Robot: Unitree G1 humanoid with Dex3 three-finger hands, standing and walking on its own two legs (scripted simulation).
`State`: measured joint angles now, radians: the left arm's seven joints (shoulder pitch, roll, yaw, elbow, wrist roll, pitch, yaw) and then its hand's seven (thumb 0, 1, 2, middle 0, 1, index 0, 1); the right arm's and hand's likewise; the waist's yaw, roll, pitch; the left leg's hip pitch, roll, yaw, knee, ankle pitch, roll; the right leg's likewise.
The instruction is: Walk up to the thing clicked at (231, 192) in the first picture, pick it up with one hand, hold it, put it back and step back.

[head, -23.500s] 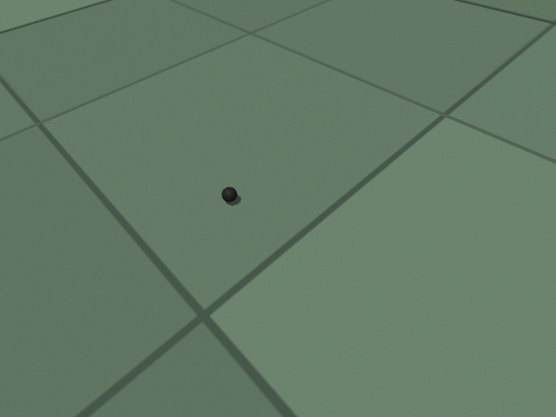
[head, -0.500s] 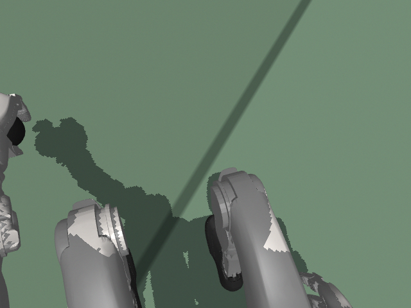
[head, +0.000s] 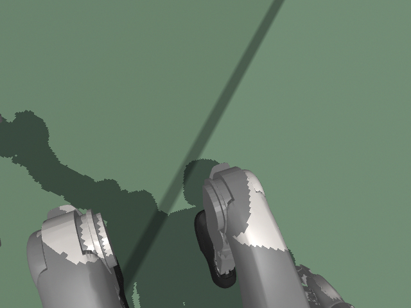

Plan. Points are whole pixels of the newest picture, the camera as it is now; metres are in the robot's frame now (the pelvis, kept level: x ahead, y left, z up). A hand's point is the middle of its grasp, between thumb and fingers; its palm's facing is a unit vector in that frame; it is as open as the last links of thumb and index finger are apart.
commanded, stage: rest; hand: left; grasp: from above
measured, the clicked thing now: out of the picture +0.46 +0.34 -0.23
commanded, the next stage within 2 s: open in 1.12 s
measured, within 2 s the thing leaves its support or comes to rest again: rests again in 1.32 s
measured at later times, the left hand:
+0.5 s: hand out of the picture +0.45 +0.33 -0.24, palm faces -0.46 -0.13 -0.88, open 8.7 cm
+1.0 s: hand out of the picture +0.45 +0.32 -0.25, palm faces -0.46 -0.14 -0.88, open 8.7 cm
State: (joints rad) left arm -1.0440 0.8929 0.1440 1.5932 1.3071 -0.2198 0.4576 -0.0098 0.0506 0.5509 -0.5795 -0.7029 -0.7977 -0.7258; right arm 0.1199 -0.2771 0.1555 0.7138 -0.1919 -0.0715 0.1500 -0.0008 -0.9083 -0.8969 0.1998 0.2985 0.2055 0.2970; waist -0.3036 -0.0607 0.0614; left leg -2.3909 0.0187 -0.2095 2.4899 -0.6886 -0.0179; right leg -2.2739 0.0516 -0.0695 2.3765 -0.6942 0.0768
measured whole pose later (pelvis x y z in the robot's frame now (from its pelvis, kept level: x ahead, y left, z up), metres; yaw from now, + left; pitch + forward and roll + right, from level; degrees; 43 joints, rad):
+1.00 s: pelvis +0.00 +0.01 -0.01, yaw -3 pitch +29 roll -14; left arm -1.05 1.01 0.14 1.68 1.30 -0.23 0.56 -0.01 0.04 0.55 -0.60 -0.68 -0.81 -0.71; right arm 0.08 -0.32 0.27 0.67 -0.24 -0.16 0.20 0.00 -0.91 -0.90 0.20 0.30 0.20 0.30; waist -0.35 -0.13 0.15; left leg -2.37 0.02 -0.27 2.55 -0.71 -0.02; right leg -2.24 0.07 -0.12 2.38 -0.69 0.08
